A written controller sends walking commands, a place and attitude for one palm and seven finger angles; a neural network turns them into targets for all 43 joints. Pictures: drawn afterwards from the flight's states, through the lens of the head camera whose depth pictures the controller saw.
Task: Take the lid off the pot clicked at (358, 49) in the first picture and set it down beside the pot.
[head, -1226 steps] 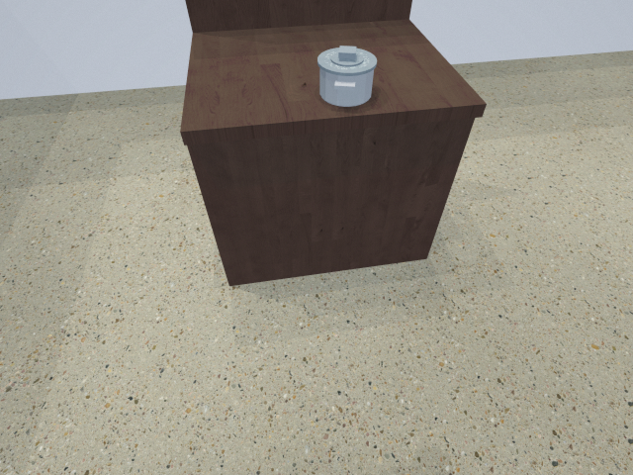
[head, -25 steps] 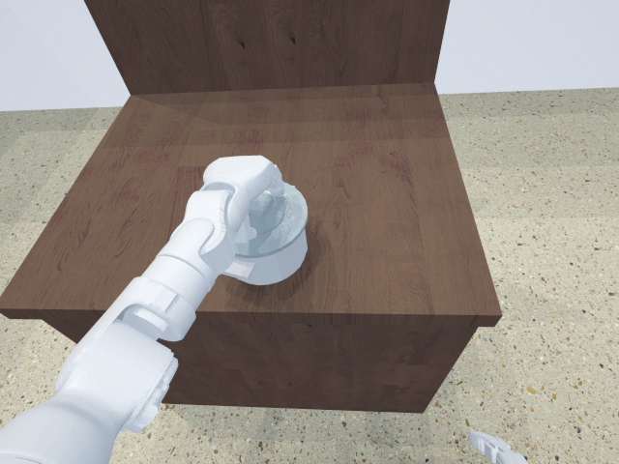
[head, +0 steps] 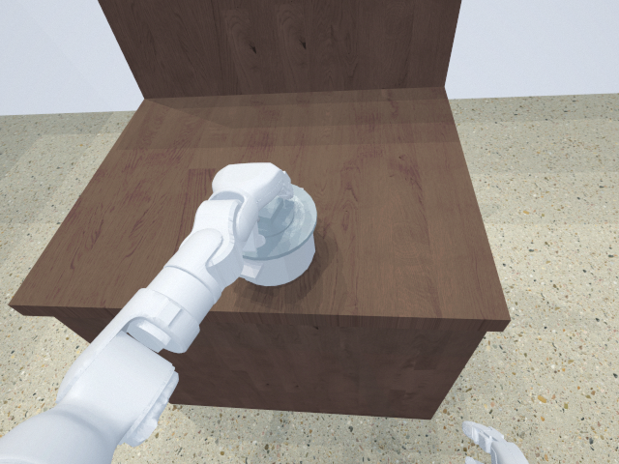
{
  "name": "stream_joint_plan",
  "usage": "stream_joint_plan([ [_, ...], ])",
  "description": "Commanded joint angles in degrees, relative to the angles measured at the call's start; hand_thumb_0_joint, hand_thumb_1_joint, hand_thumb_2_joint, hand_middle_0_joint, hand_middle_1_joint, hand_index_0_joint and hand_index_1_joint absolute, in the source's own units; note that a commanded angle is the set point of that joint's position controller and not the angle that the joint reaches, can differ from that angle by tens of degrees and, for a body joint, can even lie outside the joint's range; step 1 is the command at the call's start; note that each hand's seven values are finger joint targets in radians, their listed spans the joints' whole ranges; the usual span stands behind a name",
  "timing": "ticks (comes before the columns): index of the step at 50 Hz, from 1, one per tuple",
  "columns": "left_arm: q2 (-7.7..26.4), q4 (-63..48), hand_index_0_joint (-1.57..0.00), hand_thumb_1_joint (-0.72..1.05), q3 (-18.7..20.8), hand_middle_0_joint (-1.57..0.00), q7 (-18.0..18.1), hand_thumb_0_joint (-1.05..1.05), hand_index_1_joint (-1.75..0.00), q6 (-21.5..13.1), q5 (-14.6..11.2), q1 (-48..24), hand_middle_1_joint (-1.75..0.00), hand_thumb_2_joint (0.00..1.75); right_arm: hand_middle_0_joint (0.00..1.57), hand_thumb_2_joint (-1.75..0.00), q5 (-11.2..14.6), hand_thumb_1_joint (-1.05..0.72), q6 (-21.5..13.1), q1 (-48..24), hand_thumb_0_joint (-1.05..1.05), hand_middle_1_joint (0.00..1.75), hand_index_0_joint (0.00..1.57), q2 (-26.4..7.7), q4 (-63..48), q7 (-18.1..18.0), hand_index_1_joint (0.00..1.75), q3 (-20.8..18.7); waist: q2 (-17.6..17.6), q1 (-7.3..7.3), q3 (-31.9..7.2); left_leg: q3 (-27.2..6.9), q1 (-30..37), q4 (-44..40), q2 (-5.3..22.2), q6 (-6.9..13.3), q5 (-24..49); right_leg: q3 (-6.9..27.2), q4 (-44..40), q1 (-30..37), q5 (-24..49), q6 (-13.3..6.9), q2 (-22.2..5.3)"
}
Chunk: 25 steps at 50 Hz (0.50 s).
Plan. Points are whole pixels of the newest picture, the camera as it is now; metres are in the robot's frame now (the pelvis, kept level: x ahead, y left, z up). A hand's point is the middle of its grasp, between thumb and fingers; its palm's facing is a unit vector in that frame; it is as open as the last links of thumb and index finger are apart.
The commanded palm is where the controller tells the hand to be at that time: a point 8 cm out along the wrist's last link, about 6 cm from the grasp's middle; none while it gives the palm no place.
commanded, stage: close the fingers and squeeze the knob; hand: left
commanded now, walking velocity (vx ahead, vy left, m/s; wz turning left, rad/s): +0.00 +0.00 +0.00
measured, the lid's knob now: (264, 208) +0.47 +0.08 +0.06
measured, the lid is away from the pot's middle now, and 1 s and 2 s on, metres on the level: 0.01 0.00 0.01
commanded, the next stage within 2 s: lift the lid straight up in 1.48 s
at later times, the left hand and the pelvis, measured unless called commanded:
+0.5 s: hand (255, 217) +0.43 +0.09 +0.08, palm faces -0.30 -0.05 -0.95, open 9.3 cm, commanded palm +0.42 +0.09 +0.15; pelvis +0.00 +0.00 +0.00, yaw +0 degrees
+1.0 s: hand (255, 213) +0.44 +0.09 +0.08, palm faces -0.32 -0.06 -0.95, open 8.1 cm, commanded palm +0.43 +0.10 +0.15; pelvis +0.00 +0.00 +0.00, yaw +0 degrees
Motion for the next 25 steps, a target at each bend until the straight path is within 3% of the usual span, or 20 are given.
stream_joint_plan([
  [1,6.3,-9.6,-0.82,-0.25,5.7,-0.82,1.3,0.00,-0.08,-1.1,0.4,-27.3,-0.08,1.32,0.20,-0.90,0.0,-0.90,-1.9,-4.0,0.00,0.30,0.20,-5.9,-6.9,-0.5,0.30,-1.4,-10.7,-1.71,-19.8,-1.1,7.3,-1.6,-1.1,1.4,16.4,-1.4,-0.7,8.7,21.5,-2.9,3.7],
  [2,7.2,-10.4,-0.82,-0.25,6.3,-0.82,1.2,0.00,-0.08,-1.1,0.4,-27.8,-0.08,1.32,0.20,-0.90,0.0,-0.90,-2.0,-4.0,0.00,0.30,0.20,-5.8,-7.1,-0.7,0.30,-1.3,-10.2,-1.39,-20.6,-1.1,7.3,-1.9,-1.2,1.4,16.3,-1.2,-0.7,9.6,21.6,-2.9,3.6],
  [3,6.1,-11.0,-0.64,-0.17,5.0,-0.64,1.0,0.00,-0.46,-1.2,0.2,-28.1,-0.46,1.15,0.20,-0.90,0.0,-0.90,-2.1,-4.7,0.00,0.30,0.20,-5.5,-7.6,-0.7,0.30,-1.1,-9.8,-1.53,-20.4,-1.2,7.2,-1.7,-1.3,1.5,16.0,-1.1,-0.7,9.3,21.4,-2.9,3.4],
  [5,7.0,-11.0,-0.63,-0.15,6.0,-0.63,0.8,0.00,-0.52,-1.6,0.4,-27.7,-0.52,1.15,0.20,-0.90,-0.1,-0.90,-2.2,-4.3,0.00,0.30,0.20,-5.6,-7.5,-1.0,0.30,-1.3,-10.7,-1.50,-21.3,-1.1,7.3,-1.5,-1.3,1.6,17.0,-0.9,-0.6,10.4,22.8,-2.8,3.4],
  [7,7.9,-12.3,-0.62,-0.13,6.4,-0.62,0.9,0.00,-0.57,-1.9,0.9,-28.7,-0.57,1.14,0.20,-0.90,-0.1,-0.90,-2.2,-4.1,0.00,0.30,0.20,-5.5,-7.6,-1.0,0.30,-1.1,-8.9,-1.33,-22.0,-1.4,8.0,-1.3,-1.2,1.5,18.7,-0.8,-0.2,10.4,23.5,-3.0,3.4],
  [11,8.8,-8.8,-0.61,-0.09,7.7,-0.61,0.9,0.00,-0.66,-2.0,0.8,-26.7,-0.66,1.14,0.20,-0.90,0.0,-0.90,-2.1,-3.7,0.00,0.30,0.20,-5.7,-7.3,-1.3,0.30,-1.0,-10.4,-1.16,-20.0,-1.0,6.5,-1.9,-1.4,1.5,17.4,-1.1,-0.8,10.7,23.2,-2.7,3.5],
  [14,8.1,-13.8,-0.61,-0.05,7.0,-0.61,1.2,0.00,-0.72,-2.6,1.1,-28.7,-0.72,1.13,0.20,-0.90,-0.2,-0.90,-2.4,-4.2,0.00,0.30,0.20,-5.3,-8.1,-1.1,0.30,-1.3,-7.8,-1.04,-23.0,-1.4,8.4,-1.3,-1.1,1.6,19.8,-0.7,-0.5,10.7,23.6,-3.1,3.3],
  [17,7.7,-10.7,-0.61,-0.02,6.6,-0.61,1.4,0.00,-0.76,-2.1,1.4,-27.6,-0.76,1.11,0.20,-0.90,-0.1,-0.90,-2.1,-3.7,0.00,0.30,0.20,-5.5,-7.4,-1.0,0.30,-1.2,-8.1,-1.33,-21.3,-1.3,8.1,-1.5,-1.0,1.4,18.5,-1.2,-0.6,9.7,22.5,-2.9,3.6],
  [19,9.6,-12.7,-0.61,0.00,8.5,-0.61,1.7,0.00,-0.79,-2.3,1.0,-27.3,-0.79,1.10,0.20,-0.90,-0.1,-0.90,-2.2,-4.0,0.00,0.30,0.20,-5.7,-7.9,-1.0,0.30,-1.2,-7.7,-0.81,-23.0,-1.5,8.0,-1.5,-1.0,1.5,19.6,-0.8,-0.6,11.3,23.6,-3.1,3.5],
  [23,7.3,-11.6,-0.62,0.05,6.1,-0.62,1.6,0.00,-0.84,-1.6,1.2,-26.6,-0.84,1.08,0.20,-0.90,0.1,-0.90,-2.2,-4.1,0.00,0.30,0.20,-5.7,-7.6,-0.7,0.30,-1.4,-9.0,-1.31,-21.4,-1.3,8.1,-1.6,-0.9,1.4,19.4,-1.2,-0.7,10.2,23.6,-2.8,3.7],
  [24,8.5,-11.3,-0.63,0.06,7.8,-0.63,1.5,0.00,-0.85,-1.7,1.0,-25.9,-0.85,1.07,0.20,-0.90,0.1,-0.90,-2.2,-4.1,0.00,0.30,0.20,-5.8,-7.8,-0.8,0.30,-1.4,-9.9,-0.93,-21.6,-1.3,7.6,-1.8,-0.9,1.5,19.4,-1.3,-1.0,10.8,23.5,-2.9,3.7],
  [25,8.0,-9.4,-0.63,0.07,6.8,-0.63,1.5,0.00,-0.86,-1.4,1.2,-25.8,-0.86,1.07,0.20,-0.90,0.1,-0.90,-2.2,-4.2,0.00,0.30,0.20,-5.9,-7.4,-0.9,0.30,-1.2,-9.2,-1.29,-20.2,-1.0,7.1,-1.8,-1.1,1.4,17.6,-1.2,-1.0,9.9,22.6,-2.8,3.6],
])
